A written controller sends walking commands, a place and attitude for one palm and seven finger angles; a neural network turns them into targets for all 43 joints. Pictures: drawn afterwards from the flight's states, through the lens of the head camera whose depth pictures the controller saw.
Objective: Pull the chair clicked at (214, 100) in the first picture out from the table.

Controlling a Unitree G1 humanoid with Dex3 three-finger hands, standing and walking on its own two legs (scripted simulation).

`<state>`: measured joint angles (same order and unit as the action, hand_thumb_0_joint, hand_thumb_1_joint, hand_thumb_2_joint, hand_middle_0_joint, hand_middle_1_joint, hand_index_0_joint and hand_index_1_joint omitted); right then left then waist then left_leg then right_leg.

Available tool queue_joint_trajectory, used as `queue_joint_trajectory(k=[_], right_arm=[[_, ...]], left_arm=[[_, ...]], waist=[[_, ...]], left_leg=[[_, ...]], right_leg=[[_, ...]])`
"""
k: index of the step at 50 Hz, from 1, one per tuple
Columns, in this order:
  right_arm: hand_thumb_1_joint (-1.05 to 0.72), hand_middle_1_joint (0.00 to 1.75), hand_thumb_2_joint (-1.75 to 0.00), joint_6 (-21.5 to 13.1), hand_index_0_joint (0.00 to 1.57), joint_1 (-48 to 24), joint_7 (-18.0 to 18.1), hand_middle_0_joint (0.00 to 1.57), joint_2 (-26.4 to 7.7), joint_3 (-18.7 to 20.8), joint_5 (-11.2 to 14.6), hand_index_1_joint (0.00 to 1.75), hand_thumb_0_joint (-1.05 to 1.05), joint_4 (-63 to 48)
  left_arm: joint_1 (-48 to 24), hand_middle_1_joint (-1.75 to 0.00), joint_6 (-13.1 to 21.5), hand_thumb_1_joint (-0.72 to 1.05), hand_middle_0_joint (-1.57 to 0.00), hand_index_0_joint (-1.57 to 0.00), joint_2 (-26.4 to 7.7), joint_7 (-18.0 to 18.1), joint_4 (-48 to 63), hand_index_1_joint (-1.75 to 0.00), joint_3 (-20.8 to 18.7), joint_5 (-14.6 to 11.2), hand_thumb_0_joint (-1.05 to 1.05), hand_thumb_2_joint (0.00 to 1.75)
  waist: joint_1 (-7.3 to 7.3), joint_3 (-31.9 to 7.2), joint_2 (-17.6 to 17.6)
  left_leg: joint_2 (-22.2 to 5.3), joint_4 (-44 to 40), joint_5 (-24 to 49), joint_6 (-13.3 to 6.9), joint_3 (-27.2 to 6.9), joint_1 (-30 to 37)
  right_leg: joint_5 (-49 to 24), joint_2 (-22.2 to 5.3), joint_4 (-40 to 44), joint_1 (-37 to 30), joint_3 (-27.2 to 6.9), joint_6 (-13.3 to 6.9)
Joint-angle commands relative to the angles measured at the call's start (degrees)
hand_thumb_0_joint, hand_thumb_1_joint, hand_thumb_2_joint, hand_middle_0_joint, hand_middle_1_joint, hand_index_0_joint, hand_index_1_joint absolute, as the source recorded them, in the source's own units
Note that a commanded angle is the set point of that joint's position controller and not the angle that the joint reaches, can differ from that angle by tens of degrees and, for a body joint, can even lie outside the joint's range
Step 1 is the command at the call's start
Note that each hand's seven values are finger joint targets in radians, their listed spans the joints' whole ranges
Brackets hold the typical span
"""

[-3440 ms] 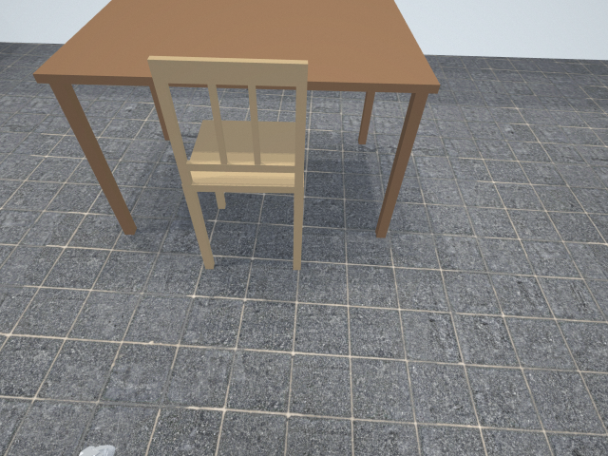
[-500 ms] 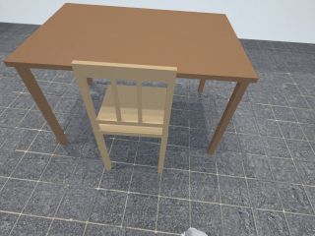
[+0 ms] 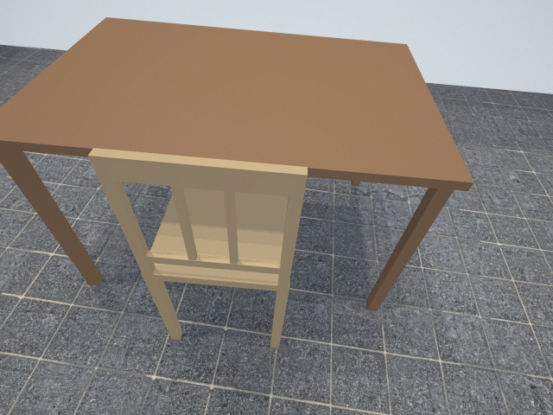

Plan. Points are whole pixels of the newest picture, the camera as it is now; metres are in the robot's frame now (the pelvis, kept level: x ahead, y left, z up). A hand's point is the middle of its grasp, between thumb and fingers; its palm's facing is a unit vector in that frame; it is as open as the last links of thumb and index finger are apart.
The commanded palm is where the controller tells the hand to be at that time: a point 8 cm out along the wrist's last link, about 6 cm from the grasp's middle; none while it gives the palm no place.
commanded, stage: come to a stop and stand still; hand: left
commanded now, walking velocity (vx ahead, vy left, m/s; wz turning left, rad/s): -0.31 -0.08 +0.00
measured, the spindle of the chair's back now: (185, 224) +0.50 +0.24 -0.10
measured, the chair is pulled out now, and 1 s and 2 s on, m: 0.00 0.00 0.00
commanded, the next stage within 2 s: look again from close up in 0.84 s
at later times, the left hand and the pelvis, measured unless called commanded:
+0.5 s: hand out of the picture +0.02 +0.17 -0.17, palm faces +0.01 -0.96 -0.27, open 7.4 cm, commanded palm none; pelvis +0.00 -0.03 +0.00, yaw -2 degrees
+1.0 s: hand out of the picture -0.01 +0.11 -0.18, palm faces -0.01 -0.99 -0.16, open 7.4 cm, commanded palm none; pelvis -0.01 -0.05 +0.00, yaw -2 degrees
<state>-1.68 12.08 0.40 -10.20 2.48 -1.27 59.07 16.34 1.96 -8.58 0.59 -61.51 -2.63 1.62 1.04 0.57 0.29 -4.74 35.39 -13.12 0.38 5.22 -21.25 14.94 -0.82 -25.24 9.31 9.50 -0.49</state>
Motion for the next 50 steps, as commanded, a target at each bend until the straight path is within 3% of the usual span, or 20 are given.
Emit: queue_joint_trajectory(k=[1,3,6,9,14,19,20,21,22,23,24,25,28,33,43,46,47,48,49,50], right_arm=[[-0.9,0.3,-0.9,-1.14,0.2,8.51,0.82,0.2,-5.8,-0.64,0.05,0.3,0.0,0.95],[-0.9,0.3,-0.9,-0.58,0.2,3.78,1.91,0.2,-6.42,-0.97,0.6,0.3,0.0,0.78],[-0.9,0.3,-0.9,0.09,0.2,2.36,3.0,0.2,-6.22,-0.53,0.84,0.3,0.0,0.88],[-0.9,0.3,-0.9,1.32,0.2,1.2,3.15,0.2,-8.26,1.17,0.72,0.3,0.0,0.19],[-0.9,0.3,-0.9,2.42,0.2,-2.06,2.66,0.2,-8.07,2.07,0.18,0.3,0.0,-1.56],[-0.9,0.3,-0.9,2.65,0.2,-3.65,1.53,0.2,-7.41,2.08,0.15,0.3,0.0,-1.61],[-0.9,0.3,-0.9,2.75,0.2,-3.61,1.33,0.2,-7.02,2.06,0.44,0.3,0.0,-1.48],[-0.9,0.3,-0.9,2.8,0.2,-2.0,1.08,0.2,-4.75,1.86,0.9,0.3,0.0,-1.39],[-0.9,0.3,-0.9,3.09,0.2,-0.89,0.75,0.2,-1.74,1.22,1.35,0.3,0.0,-1.63],[-0.9,0.3,-0.9,3.56,0.2,-1.18,0.22,0.2,-0.95,0.75,1.11,0.3,0.0,-1.83],[-0.9,0.3,-0.9,4.14,0.2,-2.74,0.29,0.2,-1.14,0.68,0.57,0.3,0.0,-1.75],[-0.9,0.3,-0.9,4.05,0.2,-2.14,0.39,0.2,-1.92,0.49,0.43,0.3,0.0,-1.01],[-0.9,0.3,-0.9,3.11,0.2,3.61,0.64,0.2,-1.2,-0.21,0.62,0.3,0.0,2.87],[-0.9,0.3,-0.9,2.42,0.2,5.12,1.17,0.2,-1.89,-1.08,0.42,0.3,0.0,5.25],[-0.9,0.3,-0.9,2.14,0.2,10.63,1.66,0.2,-0.01,-1.29,0.24,0.3,0.0,6.92],[-0.9,0.3,-0.9,1.72,0.2,11.14,1.85,0.2,0.13,-1.4,0.35,0.3,0.0,7.03],[-0.9,0.3,-0.9,0.52,0.2,2.49,1.01,0.2,-1.57,-1.63,0.46,0.3,0.0,2.67],[-0.9,0.3,-0.9,0.74,0.2,5.3,0.98,0.2,0.32,-1.85,0.8,0.3,0.0,-0.17],[-0.9,0.3,-0.9,0.35,0.2,9.87,1.03,0.2,1.47,-1.62,0.9,0.3,0.0,-0.15],[-0.9,0.3,-0.9,0.19,0.2,10.93,1.07,0.2,1.2,-1.58,1.12,0.3,0.0,0.24]], left_arm=[[4.3,-0.3,-0.47,0.9,-0.2,-0.2,-2.59,1.31,1.25,-0.3,0.42,-1.16,0.0,0.9],[6.55,-0.3,-1.7,0.9,-0.2,-0.2,-2.74,2.03,-0.54,-0.3,1.07,-1.15,0.0,0.9],[6.42,-0.3,-2.62,0.9,-0.2,-0.2,-4.98,2.34,-1.16,-0.3,0.8,-1.1,0.0,0.9],[4.79,-0.3,-3.39,0.9,-0.2,-0.2,-5.19,2.19,0.03,-0.3,0.02,-0.93,0.0,0.9],[3.83,-0.3,-4.61,0.9,-0.2,-0.2,-4.05,1.98,2.56,-0.3,-0.91,-0.7,0.0,0.9],[6.64,-0.3,-3.74,0.9,-0.2,-0.2,-3.13,1.9,2.09,-0.3,-0.22,-0.49,0.0,0.9],[8.18,-0.3,-3.41,0.9,-0.2,-0.2,-3.71,1.93,1.46,-0.3,-0.13,-0.27,0.0,0.9],[7.0,-0.3,-2.87,0.9,-0.2,-0.2,-5.72,2.1,1.78,-0.3,-0.11,0.08,0.0,0.9],[3.48,-0.3,-2.22,0.9,-0.2,-0.2,-8.87,2.13,2.62,-0.3,0.02,0.12,0.0,0.9],[0.02,-0.3,-2.22,0.9,-0.2,-0.2,-10.89,1.94,3.86,-0.3,0.1,-0.15,0.0,0.9],[-0.87,-0.3,-1.84,0.9,-0.2,-0.2,-11.15,1.88,3.93,-0.3,-0.19,-0.26,0.0,0.9],[-1.77,-0.3,-1.74,0.9,-0.2,-0.2,-10.01,1.85,3.43,-0.3,0.13,-0.38,0.0,0.9],[-2.64,-0.3,-1.42,0.9,-0.2,-0.2,-8.47,1.69,2.46,-0.3,0.58,-1.02,0.0,0.9],[-0.03,-0.3,-1.95,0.9,-0.2,-0.2,-7.08,1.43,-0.1,-0.3,0.57,-1.32,0.0,0.9],[2.34,-0.3,-1.79,0.9,-0.2,-0.2,-5.17,1.35,-1.43,-0.3,0.52,-1.51,0.0,0.9],[3.18,-0.3,-1.61,0.9,-0.2,-0.2,-4.12,1.42,-1.96,-0.3,0.67,-1.58,0.0,0.9],[9.09,-0.3,0.41,0.9,-0.2,-0.2,-5.65,3.59,-2.94,-0.3,1.34,-0.33,0.0,0.9],[7.77,-0.3,1.28,0.9,-0.2,-0.2,-8.24,3.52,-1.65,-0.3,0.97,-0.17,0.0,0.9],[7.08,-0.3,1.6,0.9,-0.2,-0.2,-7.49,3.34,-0.22,-0.3,1.01,-0.41,0.0,0.9],[5.3,-0.3,1.56,0.9,-0.2,-0.2,-6.92,3.18,0.81,-0.3,1.05,-0.56,0.0,0.9]], waist=[[-0.7,-1.2,9.5],[0.6,-0.77,14.73],[-0.07,-1.84,11.59],[-1.07,-4.03,6.57],[-0.76,-4.45,5.91],[0.56,-3.51,7.27],[1.33,-3.5,5.23],[0.27,-1.62,-0.58],[-1.72,0.28,-8.92],[-2.5,2.69,-8.56],[-1.33,4.23,-14.6],[-1.58,6.11,-13.85],[-3.02,3.61,-6.31],[-0.99,7.22,-0.3],[-1.07,5.77,-1.24],[-1.04,5.31,0.34],[2.57,7.23,-1.85],[-1.46,4.07,-4.87],[-2.73,-4.73,-6.09],[-2.96,-8.34,-6.79]], left_leg=[[-10.19,-12.69,34.33,-3.76,-10.63,15.67],[-12.77,-16.68,42.27,-7.26,-12.63,12.41],[-13.02,-14.83,57.88,-8.92,-10.64,19.59],[-14.81,-13.68,56.09,-11.35,-9.41,22.07],[-14.39,-15.15,36.86,-11.46,-7.69,15.42],[-11.3,-16.12,11.77,-8.35,-7.94,8.25],[-9.29,-13.46,6.38,-6.4,-6.83,6.39],[-5.07,-9.6,0.06,-3.49,-4.93,4.23],[-0.16,-6.13,-7.44,-0.31,-1.3,3.04],[1.52,-5.08,-8.97,0.46,-1.51,6.91],[1.73,-2.66,-9.13,0.27,-2.39,6.91],[1.28,-1.7,-7.34,-0.02,-3.34,7.03],[1.14,-6.82,0.65,-0.05,-3.99,10.54],[0.08,-13.94,-0.4,0.21,-6.11,8.29],[0.22,-13.33,0.63,0.09,-5.82,7.97],[-0.21,-13.99,2.42,0.04,-6.2,8.14],[0.88,0.58,-1.85,1.94,-3.56,0.73],[1.94,1.69,-6.27,1.54,-4.12,0.63],[1.8,1.27,-7.02,-0.06,-4.22,3.6],[2.81,-1.7,-3.8,0.14,-3.65,5.86]], right_leg=[[0.34,-4.27,-2.74,7.17,-4.03,0.1],[9.76,-2.96,-7.83,3.88,-4.19,1.99],[12.1,-3.53,-15.12,8.55,-7.75,1.89],[13.67,-2.84,-22.1,11.63,-8.63,2.12],[13.15,-2.13,-27.63,11.84,-9.79,2.08],[4.95,-1.88,-9.68,2.64,-6.69,1.34],[-1.23,-2.01,-2.03,-0.6,-6.49,1.44],[-3.91,-4.69,5.11,-0.78,-11.04,0.75],[-2.41,-12.76,9.45,3.7,-20.29,-2.33],[3.74,-16.15,12.59,11.43,-21.6,-4.95],[6.33,-14.69,14.62,14.43,-23.05,-5.5],[5.56,-13.79,14.5,14.85,-22.1,-5.83],[2.45,-10.17,10.78,10.71,-16.66,-4.7],[11.65,-6.09,11.16,9.26,-14.88,-1.76],[10.36,-5.7,11.27,7.5,-14.43,-2.25],[6.26,-5.17,9.6,6.59,-13.46,-2.06],[-22.66,-10.19,9.18,4.62,-19.64,1.1],[-43.48,-14.96,6.95,-0.55,-19.56,-0.03],[-44.64,-14.16,2.0,-5.1,-16.38,-3.4],[-42.63,-12.04,-0.1,-7.39,-13.84,-4.63]])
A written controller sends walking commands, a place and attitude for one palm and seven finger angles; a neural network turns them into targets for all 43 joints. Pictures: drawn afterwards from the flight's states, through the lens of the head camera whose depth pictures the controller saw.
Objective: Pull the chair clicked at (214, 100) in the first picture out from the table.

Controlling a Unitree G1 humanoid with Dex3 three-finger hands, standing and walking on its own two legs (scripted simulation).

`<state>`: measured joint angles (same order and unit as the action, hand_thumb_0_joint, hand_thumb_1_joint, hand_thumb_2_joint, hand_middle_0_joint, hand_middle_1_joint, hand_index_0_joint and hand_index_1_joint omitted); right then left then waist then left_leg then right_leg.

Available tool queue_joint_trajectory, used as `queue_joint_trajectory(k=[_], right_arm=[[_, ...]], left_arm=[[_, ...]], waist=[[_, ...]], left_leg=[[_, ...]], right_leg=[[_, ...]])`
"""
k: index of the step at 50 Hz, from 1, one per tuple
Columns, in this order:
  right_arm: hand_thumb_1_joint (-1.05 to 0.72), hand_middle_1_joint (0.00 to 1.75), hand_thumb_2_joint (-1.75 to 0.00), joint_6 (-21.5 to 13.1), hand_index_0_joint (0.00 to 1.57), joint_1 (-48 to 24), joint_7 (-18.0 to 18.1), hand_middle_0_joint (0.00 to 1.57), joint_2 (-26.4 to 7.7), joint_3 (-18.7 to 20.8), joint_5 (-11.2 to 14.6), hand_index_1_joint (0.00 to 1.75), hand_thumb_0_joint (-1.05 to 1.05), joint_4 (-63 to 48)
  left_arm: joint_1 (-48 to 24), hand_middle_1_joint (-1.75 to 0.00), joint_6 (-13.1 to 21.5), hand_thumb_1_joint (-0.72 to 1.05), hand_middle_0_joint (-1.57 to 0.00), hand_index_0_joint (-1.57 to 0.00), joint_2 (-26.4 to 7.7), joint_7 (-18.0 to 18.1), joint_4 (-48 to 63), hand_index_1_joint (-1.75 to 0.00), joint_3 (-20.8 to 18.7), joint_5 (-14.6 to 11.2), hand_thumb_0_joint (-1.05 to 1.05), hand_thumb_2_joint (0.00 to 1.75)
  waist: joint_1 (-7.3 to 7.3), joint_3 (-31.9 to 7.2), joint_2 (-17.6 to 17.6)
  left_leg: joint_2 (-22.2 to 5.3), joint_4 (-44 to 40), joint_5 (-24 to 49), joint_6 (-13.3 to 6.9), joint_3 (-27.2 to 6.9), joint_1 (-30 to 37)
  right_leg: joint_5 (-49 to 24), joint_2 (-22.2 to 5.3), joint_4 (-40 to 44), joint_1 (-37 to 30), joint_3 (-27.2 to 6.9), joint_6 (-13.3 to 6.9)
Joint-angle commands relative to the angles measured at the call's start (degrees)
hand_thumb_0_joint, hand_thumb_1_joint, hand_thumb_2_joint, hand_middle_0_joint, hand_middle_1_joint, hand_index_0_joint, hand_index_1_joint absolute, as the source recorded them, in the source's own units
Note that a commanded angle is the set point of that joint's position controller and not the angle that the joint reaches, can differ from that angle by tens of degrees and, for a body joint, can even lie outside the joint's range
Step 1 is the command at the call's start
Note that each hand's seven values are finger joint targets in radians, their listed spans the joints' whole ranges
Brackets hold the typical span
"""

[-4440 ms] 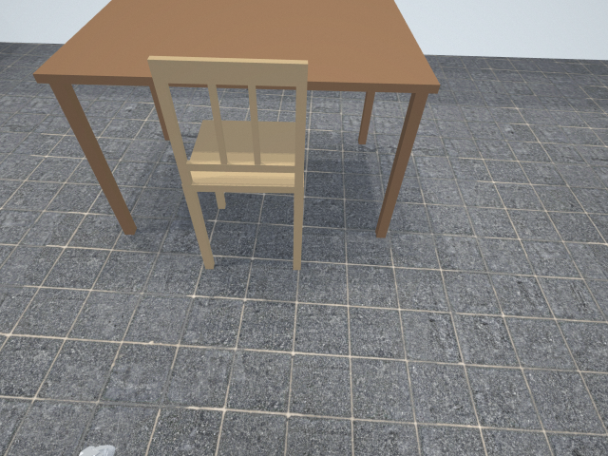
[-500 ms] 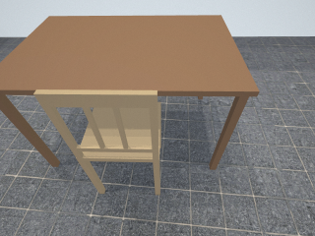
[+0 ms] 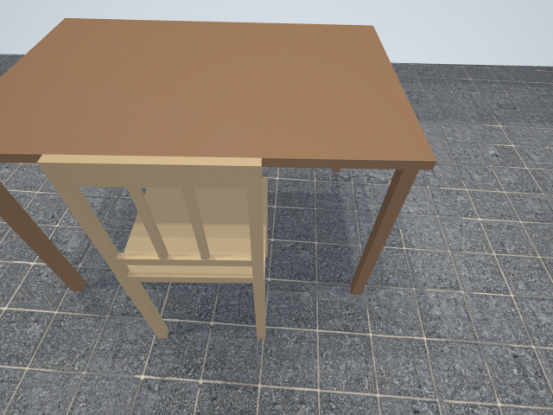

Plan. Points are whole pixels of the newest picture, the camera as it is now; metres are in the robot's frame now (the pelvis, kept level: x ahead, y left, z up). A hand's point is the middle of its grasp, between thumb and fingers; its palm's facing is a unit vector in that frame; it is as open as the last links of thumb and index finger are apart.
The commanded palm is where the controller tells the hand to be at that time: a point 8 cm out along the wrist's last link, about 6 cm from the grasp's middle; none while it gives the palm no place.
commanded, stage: look again from close up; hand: left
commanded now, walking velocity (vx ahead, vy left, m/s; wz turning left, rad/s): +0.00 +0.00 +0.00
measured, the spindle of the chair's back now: (150, 224) +0.49 +0.30 -0.10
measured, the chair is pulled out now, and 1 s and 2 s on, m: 0.00 0.00 0.00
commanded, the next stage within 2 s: none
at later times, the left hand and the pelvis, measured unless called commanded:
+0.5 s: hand out of the picture -0.03 +0.23 -0.18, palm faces +0.04 -0.98 -0.19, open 7.4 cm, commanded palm none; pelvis +0.00 +0.05 +0.00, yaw +1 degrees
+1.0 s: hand out of the picture -0.03 +0.20 -0.18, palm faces +0.03 -0.99 -0.14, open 7.4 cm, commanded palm none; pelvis +0.00 +0.04 +0.00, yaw +0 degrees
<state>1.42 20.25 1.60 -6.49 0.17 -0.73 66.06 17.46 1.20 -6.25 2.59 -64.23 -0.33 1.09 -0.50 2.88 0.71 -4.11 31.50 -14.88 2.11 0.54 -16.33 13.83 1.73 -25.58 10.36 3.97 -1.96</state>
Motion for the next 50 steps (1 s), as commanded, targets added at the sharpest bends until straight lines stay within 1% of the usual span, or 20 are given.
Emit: queue_joint_trajectory(k=[1,2,3,4,5,6,7,10,14,19,24,26,31,34,35,42,43,47,48,50], right_arm=[[-0.9,0.3,-0.9,-2.89,0.2,2.72,-0.02,0.2,-2.87,0.76,0.63,0.3,0.0,-6.37],[-0.9,0.3,-0.9,-2.94,0.2,2.91,0.06,0.2,-3.57,0.78,0.51,0.3,0.0,-6.28],[-0.9,0.3,-0.9,-3.12,0.2,2.8,0.07,0.2,-4.37,0.83,0.2,0.3,0.0,-6.36],[-0.9,0.3,-0.9,-3.2,0.2,2.29,0.11,0.2,-5.31,0.76,-0.02,0.3,0.0,-6.61],[-0.9,0.3,-0.9,-3.12,0.2,1.34,0.08,0.2,-5.93,0.79,0.0,0.3,0.0,-7.09],[-0.9,0.3,-0.9,-2.83,0.2,0.5,0.05,0.2,-6.24,0.84,0.0,0.3,0.0,-7.77],[-0.9,0.3,-0.9,-2.74,0.2,-0.17,0.0,0.2,-6.49,0.84,0.04,0.3,0.0,-7.93],[-0.9,0.3,-0.9,-2.64,0.2,-0.69,-0.22,0.2,-7.9,1.11,-0.17,0.3,0.0,-8.87],[-0.9,0.3,-0.9,-2.71,0.2,-1.45,-0.33,0.2,-9.06,1.15,-0.15,0.3,0.0,-9.47],[-0.9,0.3,-0.9,-2.95,0.2,-2.11,-0.42,0.2,-9.83,0.88,-0.03,0.3,0.0,-9.2],[-0.9,0.3,-0.9,-3.06,0.2,-2.25,-0.45,0.2,-9.99,0.67,0.21,0.3,0.0,-8.3],[-0.9,0.3,-0.9,-3.09,0.2,-2.24,-0.5,0.2,-9.76,0.58,0.27,0.3,0.0,-7.67],[-0.9,0.3,-0.9,-3.2,0.2,-2.17,-0.48,0.2,-9.14,0.33,0.44,0.3,0.0,-6.25],[-0.9,0.3,-0.9,-3.05,0.2,-2.26,-0.46,0.2,-8.91,0.3,0.49,0.3,0.0,-5.43],[-0.9,0.3,-0.9,-3.0,0.2,-2.26,-0.46,0.2,-8.69,0.28,0.49,0.3,0.0,-5.32],[-0.9,0.3,-0.9,-2.92,0.2,-1.7,-0.42,0.2,-7.78,0.24,0.41,0.3,0.0,-4.08],[-0.9,0.3,-0.9,-2.87,0.2,-1.61,-0.39,0.2,-7.52,0.26,0.52,0.3,0.0,-3.95],[-0.9,0.3,-0.9,-3.01,0.2,-1.22,-0.38,0.2,-7.08,0.16,0.46,0.3,0.0,-3.49],[-0.9,0.3,-0.9,-2.92,0.2,-1.15,-0.34,0.2,-6.84,0.19,0.54,0.3,0.0,-3.4],[-0.9,0.3,-0.9,-2.96,0.2,-1.11,-0.34,0.2,-6.65,0.23,0.45,0.3,0.0,-3.39]], left_arm=[[3.55,-0.3,2.04,0.9,-0.2,-0.2,-8.95,0.95,4.13,-0.3,-1.18,-0.29,0.0,0.9],[3.01,-0.3,1.68,0.9,-0.2,-0.2,-8.2,0.82,4.28,-0.3,-1.05,-0.39,0.0,0.9],[2.88,-0.3,1.06,0.9,-0.2,-0.2,-7.13,0.74,4.43,-0.3,-0.87,-0.31,0.0,0.9],[3.91,-0.3,0.54,0.9,-0.2,-0.2,-6.1,0.77,4.38,-0.3,-0.75,-0.2,0.0,0.9],[4.6,-0.3,0.08,0.9,-0.2,-0.2,-6.0,0.64,4.38,-0.3,-0.58,-0.02,0.0,0.9],[5.14,-0.3,-0.16,0.9,-0.2,-0.2,-6.11,0.52,4.51,-0.3,-0.51,0.09,0.0,0.9],[5.54,-0.3,-0.21,0.9,-0.2,-0.2,-6.1,0.34,4.52,-0.3,-0.49,0.14,0.0,0.9],[5.94,-0.3,-0.44,0.9,-0.2,-0.2,-6.16,0.11,5.22,-0.3,-0.26,0.29,0.0,0.9],[6.57,-0.3,-0.49,0.9,-0.2,-0.2,-6.58,-0.15,5.92,-0.3,-0.19,0.43,0.0,0.9],[7.25,-0.3,-0.35,0.9,-0.2,-0.2,-7.44,-0.44,5.91,-0.3,0.02,0.3,0.0,0.9],[7.52,-0.3,-0.19,0.9,-0.2,-0.2,-7.85,-0.5,5.25,-0.3,0.14,0.19,0.0,0.9],[7.74,-0.3,-0.1,0.9,-0.2,-0.2,-7.82,-0.44,4.91,-0.3,0.18,0.14,0.0,0.9],[8.15,-0.3,0.13,0.9,-0.2,-0.2,-7.73,-0.3,3.91,-0.3,0.3,0.0,0.0,0.9],[8.21,-0.3,0.09,0.9,-0.2,-0.2,-7.43,-0.21,3.45,-0.3,0.43,0.0,0.0,0.9],[8.24,-0.3,0.07,0.9,-0.2,-0.2,-7.23,-0.18,3.29,-0.3,0.42,0.0,0.0,0.9],[8.77,-0.3,0.12,0.9,-0.2,-0.2,-6.53,-0.04,2.82,-0.3,0.32,-0.07,0.0,0.9],[8.92,-0.3,0.11,0.9,-0.2,-0.2,-6.61,-0.03,2.93,-0.3,0.29,-0.02,0.0,0.9],[8.7,-0.3,0.24,0.9,-0.2,-0.2,-6.23,0.05,2.93,-0.3,0.24,-0.12,0.0,0.9],[8.82,-0.3,0.19,0.9,-0.2,-0.2,-6.28,0.06,2.99,-0.3,0.19,-0.07,0.0,0.9],[8.85,-0.3,0.26,0.9,-0.2,-0.2,-5.88,0.09,2.94,-0.3,0.16,-0.12,0.0,0.9]], waist=[[-1.29,-9.61,-6.26],[-1.5,-6.94,-4.77],[-1.0,-2.96,-0.3],[-0.25,1.08,1.18],[0.2,3.49,4.99],[0.4,5.25,5.62],[0.57,5.89,3.67],[0.62,5.68,2.45],[0.82,3.6,1.56],[0.87,1.71,2.16],[0.69,1.48,0.16],[0.73,1.14,0.76],[0.62,0.6,-0.3],[0.61,2.09,-1.23],[0.52,2.35,-0.42],[0.71,2.1,-0.14],[0.88,2.4,-1.19],[0.85,1.48,0.16],[0.92,2.08,-1.32],[0.78,1.9,-1.15]], left_leg=[[2.36,-0.4,1.27,-1.62,0.94,3.32],[1.36,-2.75,5.04,-1.96,-0.43,4.36],[-0.74,-3.98,9.51,-2.62,-1.87,4.08],[-2.24,-4.87,10.18,-3.34,-3.68,0.74],[-2.43,-7.06,6.68,-3.88,-5.62,-2.34],[-2.3,-9.16,0.85,-4.23,-6.73,-4.93],[-2.03,-10.69,-3.13,-4.34,-7.38,-5.97],[-2.12,-14.06,-9.72,-4.69,-8.94,-6.51],[-2.4,-16.07,-11.19,-5.12,-9.64,-5.87],[-1.98,-15.97,-7.81,-5.01,-8.78,-3.12],[-1.61,-14.91,-4.01,-4.74,-7.51,-1.47],[-1.43,-14.71,-3.25,-4.66,-7.23,-0.87],[-0.95,-13.38,0.57,-4.45,-6.25,0.66],[-0.75,-13.07,0.29,-4.26,-5.7,0.38],[-0.74,-13.42,-0.6,-4.19,-5.76,0.29],[-0.6,-13.41,-1.29,-4.08,-5.58,-0.06],[-0.74,-13.33,-1.2,-4.21,-5.46,-0.24],[-0.6,-12.68,0.83,-4.08,-5.03,0.35],[-0.65,-12.81,0.2,-4.16,-5.17,-0.11],[-0.45,-12.21,1.38,-4.05,-4.83,0.44]], right_leg=[[-32.02,-13.12,0.17,-5.71,-7.77,-3.09],[-21.22,-11.18,0.4,-2.08,-7.2,-2.46],[-11.81,-8.83,0.41,1.7,-5.97,-1.63],[-4.67,-7.2,0.88,3.52,-5.36,-0.98],[0.57,-6.3,0.94,3.91,-5.21,-0.69],[3.15,-5.71,1.14,4.17,-5.14,-0.61],[3.56,-5.78,1.29,4.04,-4.94,-0.45],[3.89,-5.64,0.81,3.62,-4.09,0.14],[2.23,-5.83,0.79,1.71,-3.39,0.56],[-0.25,-6.62,1.82,1.17,-3.55,0.79],[-1.74,-7.36,3.06,1.13,-3.95,1.04],[-1.86,-7.62,3.44,1.05,-4.2,1.1],[-2.96,-8.04,3.98,1.03,-4.68,1.11],[-2.11,-8.03,4.42,1.93,-4.86,1.16],[-1.49,-8.0,4.48,2.23,-5.03,1.12],[-1.12,-7.94,4.42,1.88,-5.03,0.97],[-1.1,-7.82,4.63,1.82,-4.95,0.94],[-2.18,-7.97,4.3,1.43,-5.16,0.9],[-1.68,-7.8,4.67,1.32,-5.08,0.89],[-2.2,-7.99,4.49,1.9,-5.38,0.75]])
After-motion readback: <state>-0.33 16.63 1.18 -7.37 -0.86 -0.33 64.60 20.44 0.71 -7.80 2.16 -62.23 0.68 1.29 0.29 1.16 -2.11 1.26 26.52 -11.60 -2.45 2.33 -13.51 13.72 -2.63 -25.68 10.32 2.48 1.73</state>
